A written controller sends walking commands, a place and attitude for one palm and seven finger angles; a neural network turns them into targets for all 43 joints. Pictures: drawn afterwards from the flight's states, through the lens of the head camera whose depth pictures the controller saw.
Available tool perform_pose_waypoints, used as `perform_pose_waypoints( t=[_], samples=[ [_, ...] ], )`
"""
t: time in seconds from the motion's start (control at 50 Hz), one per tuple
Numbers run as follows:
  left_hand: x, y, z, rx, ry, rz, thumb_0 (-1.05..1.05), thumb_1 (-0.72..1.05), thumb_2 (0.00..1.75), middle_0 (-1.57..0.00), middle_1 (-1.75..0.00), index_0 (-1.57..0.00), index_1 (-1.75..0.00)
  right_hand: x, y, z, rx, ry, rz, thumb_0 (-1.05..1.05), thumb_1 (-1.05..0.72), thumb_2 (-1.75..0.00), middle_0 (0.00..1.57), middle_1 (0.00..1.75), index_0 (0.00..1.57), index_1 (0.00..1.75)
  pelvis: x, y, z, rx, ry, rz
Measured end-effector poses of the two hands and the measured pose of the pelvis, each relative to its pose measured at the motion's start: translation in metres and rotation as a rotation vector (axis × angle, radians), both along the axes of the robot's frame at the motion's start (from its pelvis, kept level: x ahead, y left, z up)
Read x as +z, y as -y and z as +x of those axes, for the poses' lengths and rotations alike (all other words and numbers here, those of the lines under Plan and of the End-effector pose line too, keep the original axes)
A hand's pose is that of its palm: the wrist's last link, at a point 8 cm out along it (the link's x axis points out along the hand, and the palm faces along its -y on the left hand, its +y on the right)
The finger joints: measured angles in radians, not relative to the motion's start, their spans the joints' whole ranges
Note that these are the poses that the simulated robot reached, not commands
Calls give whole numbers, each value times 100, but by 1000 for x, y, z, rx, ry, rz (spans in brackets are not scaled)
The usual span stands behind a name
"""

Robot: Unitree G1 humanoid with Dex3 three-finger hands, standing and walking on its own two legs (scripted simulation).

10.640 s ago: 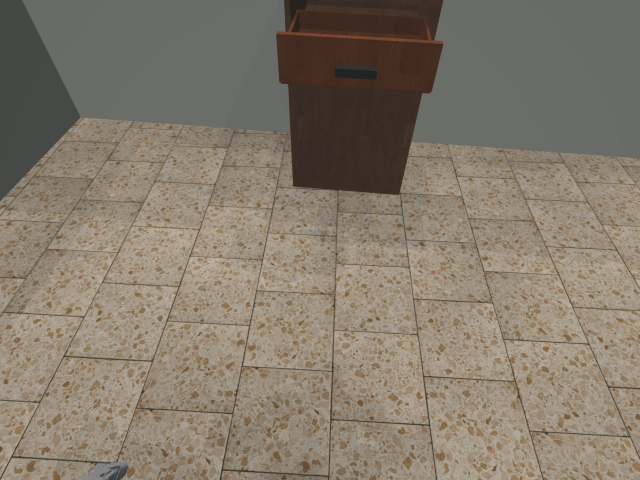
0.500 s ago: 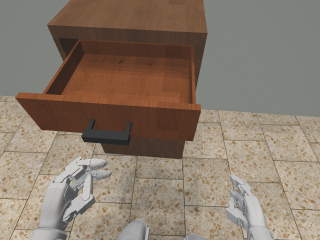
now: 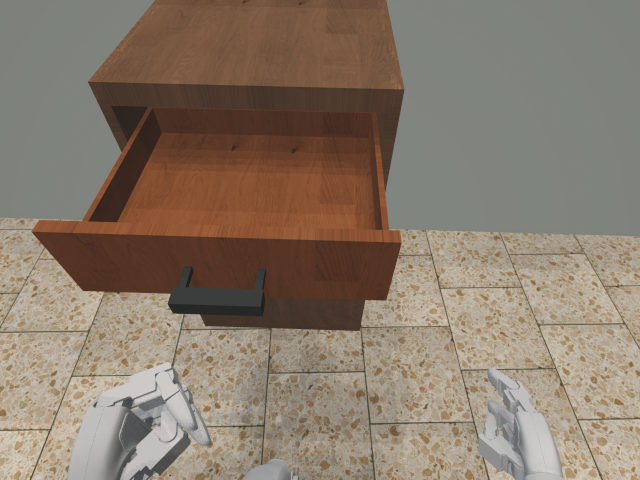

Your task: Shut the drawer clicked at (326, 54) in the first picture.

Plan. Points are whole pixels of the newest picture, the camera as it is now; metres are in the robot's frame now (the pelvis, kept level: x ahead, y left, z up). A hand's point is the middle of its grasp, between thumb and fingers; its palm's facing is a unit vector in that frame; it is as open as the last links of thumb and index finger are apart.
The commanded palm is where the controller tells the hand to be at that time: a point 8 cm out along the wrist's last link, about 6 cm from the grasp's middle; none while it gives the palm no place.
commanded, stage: raise the hand and make a fist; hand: left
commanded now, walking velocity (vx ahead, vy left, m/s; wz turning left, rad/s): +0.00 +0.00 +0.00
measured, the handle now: (221, 287) +0.35 +0.16 +0.03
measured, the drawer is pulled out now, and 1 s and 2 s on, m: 0.28 0.28 0.28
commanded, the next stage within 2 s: bring the fist close to the handle in 0.80 s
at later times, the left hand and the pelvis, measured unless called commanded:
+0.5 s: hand (185, 411) +0.17 +0.13 +0.13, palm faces +0.01 -1.00 +0.01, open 3.2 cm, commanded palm +0.12 +0.18 +0.14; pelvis +0.01 +0.02 +0.01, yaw +0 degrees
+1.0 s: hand (195, 424) +0.16 +0.12 +0.12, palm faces +0.05 -1.00 -0.01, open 3.3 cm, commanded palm +0.13 +0.17 +0.12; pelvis +0.01 +0.00 +0.01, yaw +0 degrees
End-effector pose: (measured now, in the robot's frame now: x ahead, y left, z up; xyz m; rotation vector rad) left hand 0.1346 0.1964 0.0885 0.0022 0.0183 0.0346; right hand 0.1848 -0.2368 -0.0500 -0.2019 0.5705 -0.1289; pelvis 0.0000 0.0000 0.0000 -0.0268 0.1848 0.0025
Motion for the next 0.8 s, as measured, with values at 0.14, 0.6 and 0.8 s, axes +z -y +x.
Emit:
perform_pose_waypoints(
  t=[0.14, 0.6, 0.8],
  samples=[
    [15, 1, 1, 3, 23, -11, 1, 90, 90, -127, -146, -127, -146, 16, -37, 15, 74, 67, 62, 1, -90, -90, 20, 30, 20, 30, 4, -8, 0, 4, 29, -9],
    [39, 14, 10, -20, -6, -13, 1, 90, 90, -140, -160, -140, -160, 14, -33, -9, 45, -1, 58, 2, -90, -90, 20, 30, 20, 30, 13, -17, 10, -7, 65, -5],
    [44, 19, 3, 7, 17, -2, 1, 90, 90, -140, -160, -140, -160, 13, -27, 3, 60, 23, 70, 2, -90, -90, 20, 30, 20, 30, 11, -9, 13, -4, 58, 0]
  ],
)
